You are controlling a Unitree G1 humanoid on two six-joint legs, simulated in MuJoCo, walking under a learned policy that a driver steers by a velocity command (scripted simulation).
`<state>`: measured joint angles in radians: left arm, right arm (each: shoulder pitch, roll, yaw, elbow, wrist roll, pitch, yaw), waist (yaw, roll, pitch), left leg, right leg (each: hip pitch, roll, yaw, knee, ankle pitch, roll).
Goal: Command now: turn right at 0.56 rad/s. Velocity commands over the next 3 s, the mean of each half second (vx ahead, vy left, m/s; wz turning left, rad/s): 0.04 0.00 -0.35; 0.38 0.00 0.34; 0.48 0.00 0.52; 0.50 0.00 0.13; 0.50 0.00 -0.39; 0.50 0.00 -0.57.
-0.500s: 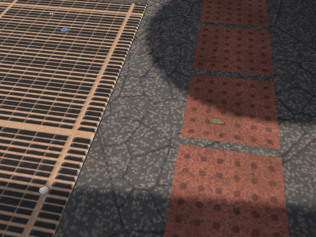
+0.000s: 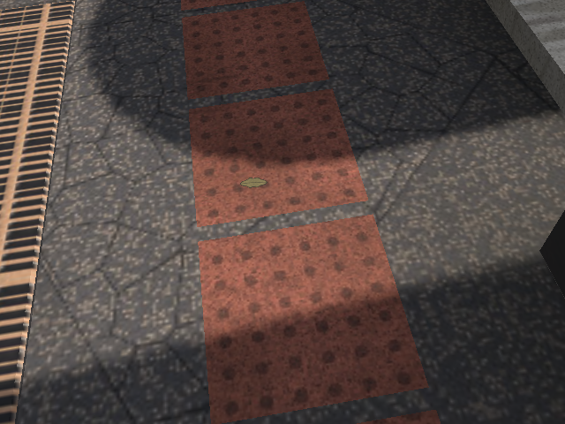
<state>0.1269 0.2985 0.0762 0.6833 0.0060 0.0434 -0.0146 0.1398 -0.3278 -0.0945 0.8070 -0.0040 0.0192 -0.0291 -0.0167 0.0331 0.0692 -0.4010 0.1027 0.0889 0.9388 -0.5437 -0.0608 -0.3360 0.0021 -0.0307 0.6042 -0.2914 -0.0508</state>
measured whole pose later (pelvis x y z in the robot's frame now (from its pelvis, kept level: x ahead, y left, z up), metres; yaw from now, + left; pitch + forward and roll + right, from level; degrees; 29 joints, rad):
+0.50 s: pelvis +0.04 +0.01 +0.01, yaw -10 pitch +1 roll +0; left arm 0.18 0.28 0.04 0.71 0.00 0.00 0.01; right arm 0.22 -0.26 -0.05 0.80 0.00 -0.02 -0.01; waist -0.02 -0.03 -0.01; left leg -0.24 0.01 -0.02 0.49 -0.28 0.01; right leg -0.34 0.06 0.04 0.77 -0.48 -0.01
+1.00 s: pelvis +0.20 -0.04 +0.01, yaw +5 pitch +2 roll -1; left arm 0.39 0.26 0.07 0.81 0.00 -0.09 0.01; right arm 0.15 -0.29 -0.06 0.69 0.03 -0.04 0.04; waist 0.08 0.05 0.02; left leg -0.71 0.08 -0.03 0.82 -0.04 0.00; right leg 0.07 0.02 -0.17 0.22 -0.32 -0.02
